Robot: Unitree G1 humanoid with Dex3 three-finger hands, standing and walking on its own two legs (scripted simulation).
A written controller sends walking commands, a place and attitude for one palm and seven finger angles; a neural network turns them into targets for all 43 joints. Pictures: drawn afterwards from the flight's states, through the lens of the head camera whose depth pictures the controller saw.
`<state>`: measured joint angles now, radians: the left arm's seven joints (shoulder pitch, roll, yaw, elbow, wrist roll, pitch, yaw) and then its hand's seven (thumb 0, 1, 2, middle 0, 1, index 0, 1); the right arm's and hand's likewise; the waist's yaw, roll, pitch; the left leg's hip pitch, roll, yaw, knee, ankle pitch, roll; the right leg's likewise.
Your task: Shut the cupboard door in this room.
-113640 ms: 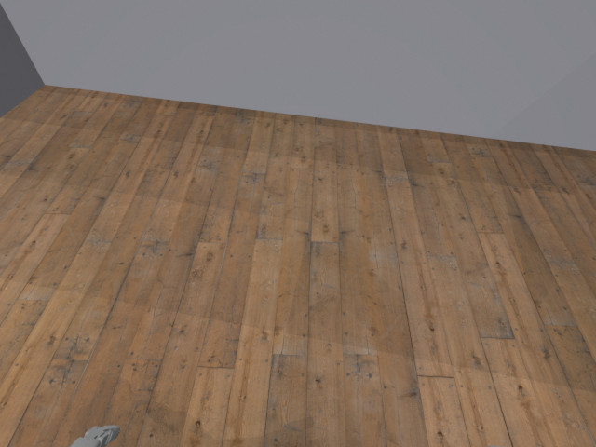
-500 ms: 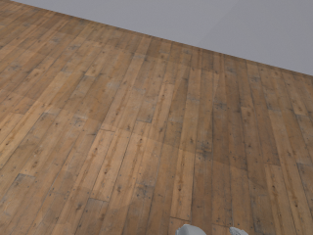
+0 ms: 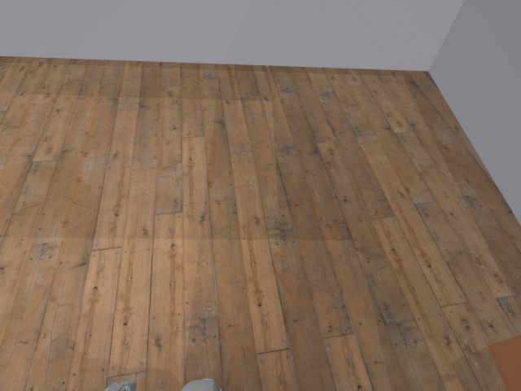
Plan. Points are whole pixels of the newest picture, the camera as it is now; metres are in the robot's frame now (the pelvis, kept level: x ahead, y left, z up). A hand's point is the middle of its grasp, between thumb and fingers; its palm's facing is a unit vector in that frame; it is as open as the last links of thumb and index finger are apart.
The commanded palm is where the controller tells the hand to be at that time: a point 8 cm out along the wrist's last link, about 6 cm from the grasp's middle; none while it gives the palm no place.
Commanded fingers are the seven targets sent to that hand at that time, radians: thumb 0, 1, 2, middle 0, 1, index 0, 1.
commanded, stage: turn to face it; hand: left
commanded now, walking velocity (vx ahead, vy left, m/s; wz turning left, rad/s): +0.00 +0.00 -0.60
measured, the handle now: out of the picture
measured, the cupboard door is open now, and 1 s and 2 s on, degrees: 11 11 11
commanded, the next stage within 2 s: none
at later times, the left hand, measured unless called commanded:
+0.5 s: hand (176, 375) +0.16 +0.15 -0.15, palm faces -0.30 -0.91 -0.28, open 7.4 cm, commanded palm none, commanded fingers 0.00 0.90 0.90 -0.20 -0.30 -0.20 -0.30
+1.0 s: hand (184, 364) +0.18 +0.14 -0.16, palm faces -0.54 -0.81 -0.21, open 7.4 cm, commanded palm none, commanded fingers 0.00 0.90 0.90 -0.20 -0.30 -0.20 -0.30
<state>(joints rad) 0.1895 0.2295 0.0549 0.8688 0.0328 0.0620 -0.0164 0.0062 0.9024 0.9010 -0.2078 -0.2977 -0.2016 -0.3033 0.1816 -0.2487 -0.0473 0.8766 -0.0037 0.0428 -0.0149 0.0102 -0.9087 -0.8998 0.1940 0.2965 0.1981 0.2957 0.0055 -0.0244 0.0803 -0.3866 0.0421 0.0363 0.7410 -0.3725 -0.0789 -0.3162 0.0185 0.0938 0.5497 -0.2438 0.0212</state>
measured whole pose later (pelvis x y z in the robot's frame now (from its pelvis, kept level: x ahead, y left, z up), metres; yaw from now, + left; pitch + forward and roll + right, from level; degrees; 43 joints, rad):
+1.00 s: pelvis -0.02 +0.01 +0.01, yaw -36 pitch +0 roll -2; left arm 0.17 0.27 0.10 0.89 0.03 0.10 -0.04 0.01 0.91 0.90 -0.20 -0.30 -0.20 -0.30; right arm 0.21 -0.20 -0.02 0.87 -0.03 0.01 -0.03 0.01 -0.90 -0.90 0.20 0.30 0.20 0.30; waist 0.02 -0.02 0.10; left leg -0.24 0.11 0.14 0.51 -0.26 -0.01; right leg -0.47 0.00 -0.02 1.05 -0.45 0.05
